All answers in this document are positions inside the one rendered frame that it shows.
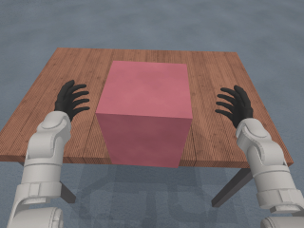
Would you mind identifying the carton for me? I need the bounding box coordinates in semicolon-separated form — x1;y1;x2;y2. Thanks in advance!
95;60;193;168

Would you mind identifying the left robot hand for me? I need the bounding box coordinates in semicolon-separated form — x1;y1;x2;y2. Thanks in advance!
54;80;90;122

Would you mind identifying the right robot hand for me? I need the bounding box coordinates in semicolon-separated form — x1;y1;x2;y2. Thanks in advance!
215;85;254;128

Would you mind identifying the robot left forearm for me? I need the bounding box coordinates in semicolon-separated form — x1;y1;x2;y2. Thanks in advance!
7;110;71;228

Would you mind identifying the robot right upper arm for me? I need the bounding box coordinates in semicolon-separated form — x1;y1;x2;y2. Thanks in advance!
260;216;304;228

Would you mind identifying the table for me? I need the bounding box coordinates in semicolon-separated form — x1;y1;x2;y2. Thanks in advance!
0;47;294;208

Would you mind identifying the robot right forearm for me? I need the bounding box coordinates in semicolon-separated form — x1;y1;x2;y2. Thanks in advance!
236;118;304;217

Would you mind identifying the robot left upper arm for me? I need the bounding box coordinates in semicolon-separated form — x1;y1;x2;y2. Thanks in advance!
10;206;64;228

